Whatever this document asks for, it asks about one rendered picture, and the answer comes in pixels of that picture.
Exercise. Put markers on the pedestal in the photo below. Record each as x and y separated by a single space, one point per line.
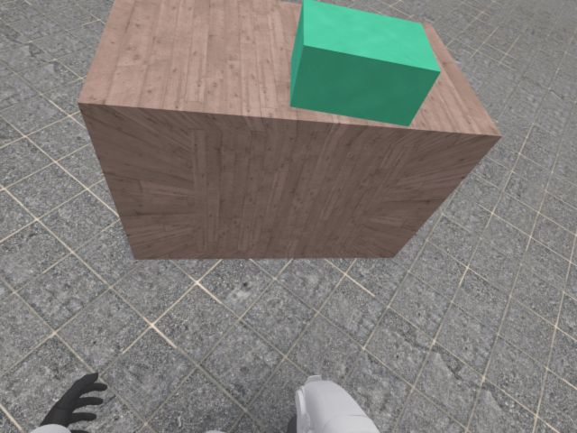
187 105

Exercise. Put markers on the left robot hand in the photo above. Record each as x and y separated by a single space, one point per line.
62 411

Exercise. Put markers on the carton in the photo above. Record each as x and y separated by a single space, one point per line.
359 64

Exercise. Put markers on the robot right thigh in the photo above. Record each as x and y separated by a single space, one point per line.
325 407

